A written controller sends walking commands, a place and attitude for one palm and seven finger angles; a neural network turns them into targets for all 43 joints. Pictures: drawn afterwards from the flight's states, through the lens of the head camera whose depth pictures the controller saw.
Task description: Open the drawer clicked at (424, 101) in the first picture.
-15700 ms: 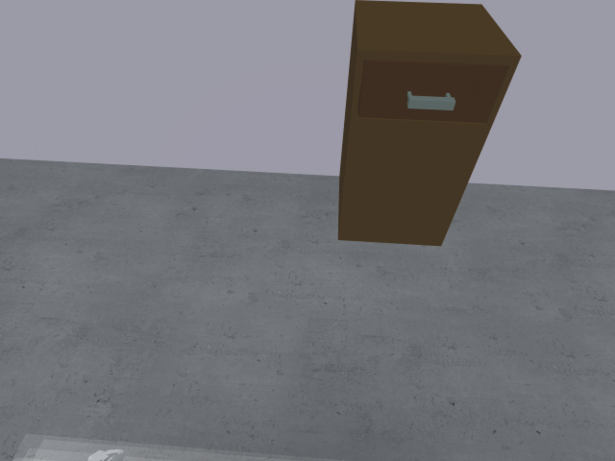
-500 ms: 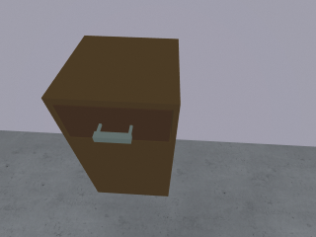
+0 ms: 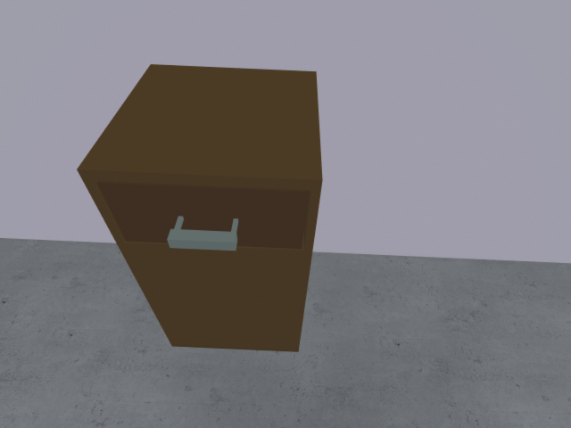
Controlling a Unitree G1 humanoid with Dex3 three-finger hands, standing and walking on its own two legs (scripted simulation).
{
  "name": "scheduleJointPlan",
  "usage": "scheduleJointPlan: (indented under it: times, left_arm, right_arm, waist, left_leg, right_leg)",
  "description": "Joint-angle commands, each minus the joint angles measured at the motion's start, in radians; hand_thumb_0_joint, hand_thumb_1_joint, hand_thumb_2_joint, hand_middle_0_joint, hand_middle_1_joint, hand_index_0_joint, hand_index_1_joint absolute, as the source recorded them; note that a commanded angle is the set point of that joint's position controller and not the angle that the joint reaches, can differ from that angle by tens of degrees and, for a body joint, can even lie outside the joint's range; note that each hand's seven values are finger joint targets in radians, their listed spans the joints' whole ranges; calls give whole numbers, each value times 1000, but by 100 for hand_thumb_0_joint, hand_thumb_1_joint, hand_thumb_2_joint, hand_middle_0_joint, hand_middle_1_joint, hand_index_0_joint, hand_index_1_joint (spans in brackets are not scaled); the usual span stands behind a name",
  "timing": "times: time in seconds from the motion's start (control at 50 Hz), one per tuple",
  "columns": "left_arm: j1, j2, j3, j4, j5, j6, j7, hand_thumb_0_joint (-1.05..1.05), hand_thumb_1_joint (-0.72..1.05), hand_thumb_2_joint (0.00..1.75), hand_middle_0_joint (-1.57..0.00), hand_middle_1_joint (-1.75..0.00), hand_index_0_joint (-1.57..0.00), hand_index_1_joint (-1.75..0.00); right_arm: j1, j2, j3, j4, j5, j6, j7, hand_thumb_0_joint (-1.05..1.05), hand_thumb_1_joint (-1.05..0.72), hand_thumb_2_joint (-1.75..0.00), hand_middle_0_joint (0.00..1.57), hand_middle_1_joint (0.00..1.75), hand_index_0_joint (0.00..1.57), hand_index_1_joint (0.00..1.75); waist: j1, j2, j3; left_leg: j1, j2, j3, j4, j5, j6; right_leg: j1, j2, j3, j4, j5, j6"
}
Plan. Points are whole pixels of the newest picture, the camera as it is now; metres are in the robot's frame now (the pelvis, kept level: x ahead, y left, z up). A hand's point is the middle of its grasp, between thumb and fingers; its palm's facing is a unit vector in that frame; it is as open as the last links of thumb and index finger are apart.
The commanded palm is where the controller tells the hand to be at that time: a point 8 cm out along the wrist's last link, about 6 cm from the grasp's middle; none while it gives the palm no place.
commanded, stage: look again from close up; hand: left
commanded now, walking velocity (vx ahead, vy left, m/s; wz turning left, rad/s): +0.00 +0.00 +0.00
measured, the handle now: (205, 230) +0.49 +0.19 -0.07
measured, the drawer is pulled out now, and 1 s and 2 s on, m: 0.00 0.00 0.00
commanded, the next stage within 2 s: raise the hand with hooked fingers in 0.24 s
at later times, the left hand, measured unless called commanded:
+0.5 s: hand out of the picture +0.10 +0.24 -0.09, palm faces -0.08 -0.80 -0.60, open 7.4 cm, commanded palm +0.09 +0.25 -0.05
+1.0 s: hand (111, 389) +0.18 +0.25 -0.03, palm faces +0.09 -0.08 -0.99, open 10.0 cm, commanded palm +0.16 +0.24 +0.02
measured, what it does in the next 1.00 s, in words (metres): lowers itself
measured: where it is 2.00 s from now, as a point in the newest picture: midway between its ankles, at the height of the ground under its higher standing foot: outside the picture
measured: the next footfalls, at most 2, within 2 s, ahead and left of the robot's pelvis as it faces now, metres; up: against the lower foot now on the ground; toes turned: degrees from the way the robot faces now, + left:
none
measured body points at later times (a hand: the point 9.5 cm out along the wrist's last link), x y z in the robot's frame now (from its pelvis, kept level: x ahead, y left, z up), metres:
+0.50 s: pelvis -0.02 +0.04 -0.01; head -0.02 +0.02 +0.44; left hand +0.10 +0.28 -0.05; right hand +0.04 -0.21 -0.14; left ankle +0.00 +0.11 -0.73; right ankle -0.01 -0.09 -0.73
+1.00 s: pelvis -0.02 -0.01 -0.05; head +0.01 -0.02 +0.40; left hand +0.17 +0.25 +0.02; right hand +0.25 -0.18 -0.12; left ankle +0.00 +0.11 -0.73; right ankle -0.01 -0.09 -0.73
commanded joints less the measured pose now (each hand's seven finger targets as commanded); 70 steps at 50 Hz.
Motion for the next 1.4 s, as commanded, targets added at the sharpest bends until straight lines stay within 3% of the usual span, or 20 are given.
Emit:
scheduleJointPlan:
  times: [0.0,0.3,0.32,0.34,0.36,0.38,0.4,0.42,0.48,0.52,0.56,0.62,0.72,0.78,0.88,0.98,1.08,1.2,1.3,1.38]
  left_arm:
    - [56,110,16,-48,8,-12,2,0,90,90,-20,-30,-20,-30]
    - [95,81,14,-47,10,-7,-4,0,90,90,-20,-30,-20,-30]
    - [127,126,11,-20,25,-25,32,0,90,90,-20,-30,-20,-30]
    - [-634,427,8,-1545,151,-198,48,0,88,89,-20,-32,-20,-32]
    - [-214,388,51,-1298,175,-124,136,0,85,88,-20,-33,-20,-33]
    - [64,209,-43,-1193,163,19,183,0,83,87,-21,-34,-21,-34]
    - [128,72,-150,-1133,201,50,187,0,81,86,-21,-36,-21,-36]
    - [6,128,-150,-1233,277,36,215,0,78,85,-21,-37,-21,-37]
    - [72,223,-92,-1123,597,26,310,0,71,82,-21,-42,-21,-42]
    - [267,148,-128,-1029,794,22,364,0,67,80,-22,-45,-22,-45]
    - [419,143,-105,-994,916,17,386,0,62,78,-22,-48,-22,-48]
    - [380,218,-33,-1089,1023,-20,407,0,55,75,-22,-53,-22,-53]
    - [103,346,75,-1305,1134,-58,502,0,43,70,-23,-60,-23,-60]
    - [-134,395,81,-1445,1147,-93,532,0,36,67,-24,-64,-24,-64]
    - [-166,358,16,-1399,1063,-68,475,0,25,62,-25,-72,-25,-72]
    - [-21,374,31,-1264,1012,32,350,0,13,57,-25,-80,-25,-80]
    - [-29,466,121,-1280,1005,-3,292,0,1,52,-26,-87,-26,-87]
    - [-63,462,165,-1318,977,-76,342,0,-13,46,-27,-96,-27,-96]
    - [-162,442,126,-1291,963,-51,353,0,-24,41,-28,-103,-28,-103]
    - [-227,478,124,-1307,958,-21,315,0,-34,37,-29,-110,-29,-110]
  right_arm:
    - [72,-72,0,-41,-6,-5,3,0,-90,-90,20,30,20,30]
    - [100,-91,2,-13,-3,-20,1,0,-90,-90,20,30,20,30]
    - [-26,-114,2,-82,7,-31,5,0,-90,-90,20,30,20,30]
    - [6,-262,-5,-439,68,-182,-41,0,-90,-90,20,30,20,30]
    - [-85,-205,9,-359,61,-284,-84,0,-90,-90,20,30,20,30]
    - [-101,-149,-11,-356,81,-327,-81,0,-90,-90,20,30,20,30]
    - [-62,-146,-14,-332,84,-338,-86,0,-90,-90,20,30,20,30]
    - [-101,-186,-24,-385,65,-347,-80,0,-90,-90,20,30,20,30]
    - [-129,-222,-47,-489,2,-289,-50,0,-90,-90,20,30,20,30]
    - [-193,-208,-68,-578,-31,-215,-11,0,-90,-90,20,30,20,30]
    - [-244,-205,-74,-638,-38,-117,31,0,-90,-90,20,30,20,30]
    - [-300,-193,-64,-711,-27,-11,72,0,-90,-90,20,30,20,30]
    - [-289,-171,-68,-756,-55,56,76,0,-90,-90,20,30,20,30]
    - [-290,-173,-66,-750,-78,72,67,0,-90,-90,20,30,20,30]
    - [-298,-176,-50,-729,-67,63,43,0,-90,-90,20,30,20,30]
    - [-306,-158,-19,-714,-35,84,19,0,-90,-90,20,30,20,30]
    - [-299,-155,-9,-682,-37,64,3,0,-90,-90,20,30,20,30]
    - [-262,-157,-45,-652,-40,50,8,0,-90,-90,20,30,20,30]
    - [-253,-175,-70,-629,-22,52,9,0,-90,-90,20,30,20,30]
    - [-270,-185,-73,-626,-14,56,5,0,-90,-90,20,30,20,30]
  waist:
    - [1,40,134]
    - [20,12,83]
    - [61,-49,155]
    - [-84,253,-392]
    - [29,335,-388]
    - [20,266,-218]
    - [-4,177,-128]
    - [-22,119,-36]
    - [-15,-79,-76]
    - [59,-189,-78]
    - [112,-226,-75]
    - [156,-150,-150]
    - [126,37,-312]
    - [67,96,-357]
    - [24,85,-335]
    - [73,-37,-285]
    - [111,-61,-287]
    - [96,-38,-340]
    - [70,-20,-332]
    - [83,-13,-365]
  left_leg:
    - [-87,71,-105,-172,-35,30]
    - [-112,89,-164,-272,-82,55]
    - [-155,77,-77,-64,108,12]
    - [202,11,-82,-174,168,27]
    - [222,69,-137,-195,129,-26]
    - [55,64,-164,-263,-41,-67]
    - [10,45,-138,-215,-45,-31]
    - [-73,28,-154,-165,-90,-13]
    - [-219,2,-172,-47,-184,-1]
    - [-276,-21,-113,20,-133,-6]
    - [-327,-32,-66,65,-72,-8]
    - [-327,-35,-50,101,39,-12]
    - [-221,-35,-85,220,95,0]
    - [-164,-32,-127,312,51,4]
    - [-174,-46,-109,314,1,25]
    - [-252,-57,-61,203,70,29]
    - [-258,-62,-38,129,129,28]
    - [-231,-69,-34,113,184,28]
    - [-198,-71,-22,99,182,30]
    - [-146,-72,-18,72,240,33]
  right_leg:
    - [-114,-116,129,-149,-58,-23]
    - [-35,-112,79,-95,33,-3]
    - [-100,-152,113,-126,225,9]
    - [-80,-25,106,14,157,-15]
    - [-168,-27,9,136,-16,-22]
    - [-263,-23,-5,194,-110,-1]
    - [-290,-20,5,177,-59,9]
    - [-324,-19,11,145,-52,6]
    - [-388,2,60,123,-140,-14]
    - [-433,21,69,126,-227,-32]
    - [-435,20,101,129,-211,-49]
    - [-394,12,130,191,-83,-63]
    - [-525,14,197,265,-48,-58]
    - [-664,5,226,285,-128,-51]
    - [-628,8,193,241,-110,-38]
    - [-336,12,177,169,96,-20]
    - [-155,-13,218,122,247,-9]
    - [-92,-37,217,128,402,-1]
    - [-116,-34,198,104,365,2]
    - [-75,-35,185,94,419,6]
